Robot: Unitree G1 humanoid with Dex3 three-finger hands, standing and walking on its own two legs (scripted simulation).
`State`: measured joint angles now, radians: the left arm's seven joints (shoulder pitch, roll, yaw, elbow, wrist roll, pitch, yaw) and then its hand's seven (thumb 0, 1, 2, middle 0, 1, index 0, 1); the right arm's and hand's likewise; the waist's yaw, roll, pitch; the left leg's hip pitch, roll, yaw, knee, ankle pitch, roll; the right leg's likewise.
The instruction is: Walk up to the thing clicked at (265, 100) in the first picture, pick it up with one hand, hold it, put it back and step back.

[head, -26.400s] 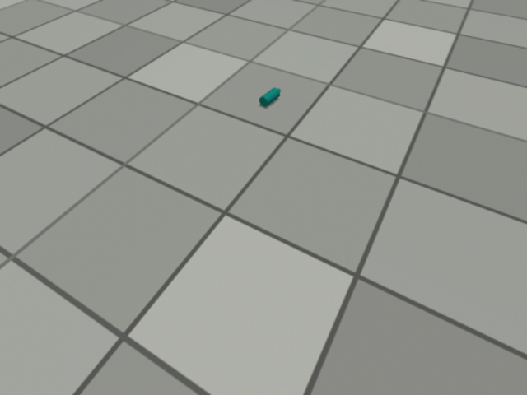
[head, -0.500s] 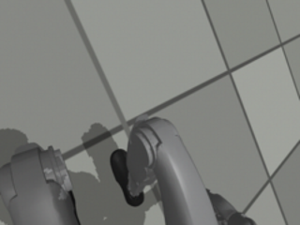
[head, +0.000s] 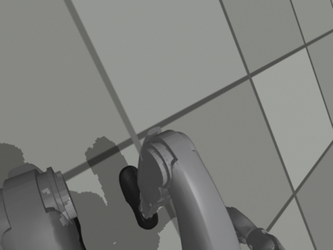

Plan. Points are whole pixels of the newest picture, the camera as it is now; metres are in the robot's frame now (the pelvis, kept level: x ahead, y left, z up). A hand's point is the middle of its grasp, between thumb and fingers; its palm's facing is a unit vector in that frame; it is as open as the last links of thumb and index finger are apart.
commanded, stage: rest palm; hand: left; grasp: from above
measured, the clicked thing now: out of the picture +0.44 +0.36 -0.27
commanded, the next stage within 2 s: close in 0.02 s
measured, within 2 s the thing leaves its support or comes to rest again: neither
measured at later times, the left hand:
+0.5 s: hand out of the picture +0.42 +0.38 -0.24, palm faces -0.43 -0.14 -0.89, open 13.4 cm
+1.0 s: hand out of the picture +0.42 +0.37 -0.24, palm faces -0.45 -0.15 -0.88, open 11.1 cm
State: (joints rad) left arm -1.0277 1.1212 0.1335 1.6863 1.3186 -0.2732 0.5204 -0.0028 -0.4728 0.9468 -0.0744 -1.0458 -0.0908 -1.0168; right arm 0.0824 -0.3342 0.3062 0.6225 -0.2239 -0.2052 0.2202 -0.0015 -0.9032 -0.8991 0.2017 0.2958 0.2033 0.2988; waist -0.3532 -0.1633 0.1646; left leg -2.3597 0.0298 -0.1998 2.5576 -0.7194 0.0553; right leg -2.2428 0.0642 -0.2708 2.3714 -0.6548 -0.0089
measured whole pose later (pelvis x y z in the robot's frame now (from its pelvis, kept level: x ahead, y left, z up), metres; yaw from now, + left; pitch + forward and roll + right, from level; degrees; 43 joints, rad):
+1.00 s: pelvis +0.00 +0.00 +0.00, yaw -1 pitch +26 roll -16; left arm -1.00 1.13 0.12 1.67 1.34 -0.37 0.56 0.00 -0.05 0.73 -0.32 -0.93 -0.38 -0.86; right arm 0.06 -0.34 0.35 0.60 -0.23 -0.18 0.21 0.00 -0.89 -0.89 0.20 0.30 0.20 0.30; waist -0.34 -0.17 0.18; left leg -2.33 0.04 -0.23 2.55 -0.72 0.05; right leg -2.21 0.08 -0.29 2.35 -0.64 -0.01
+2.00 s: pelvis +0.00 +0.00 +0.00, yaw -2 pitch +26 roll -16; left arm -1.04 1.16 0.09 1.70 1.34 -0.35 0.56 0.00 0.07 0.40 -0.63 -0.63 -0.71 -0.54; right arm 0.07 -0.35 0.36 0.61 -0.24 -0.20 0.19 0.00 -0.90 -0.89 0.20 0.30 0.20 0.30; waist -0.35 -0.17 0.17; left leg -2.34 0.04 -0.23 2.56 -0.72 0.06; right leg -2.22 0.08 -0.29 2.35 -0.64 0.00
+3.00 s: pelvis -0.01 +0.00 +0.03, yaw +4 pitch +33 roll -12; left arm -0.95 0.93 0.07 1.28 1.23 -0.29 0.22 -0.01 0.05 0.39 -0.72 -0.51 -0.79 -0.45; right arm 0.14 -0.31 0.17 0.62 -0.12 -0.02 0.15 0.00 -0.91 -0.90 0.20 0.30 0.20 0.30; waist -0.23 -0.03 0.00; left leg -2.33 0.01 -0.13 2.40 -0.67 0.05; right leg -2.22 0.04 -0.21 2.27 -0.64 -0.01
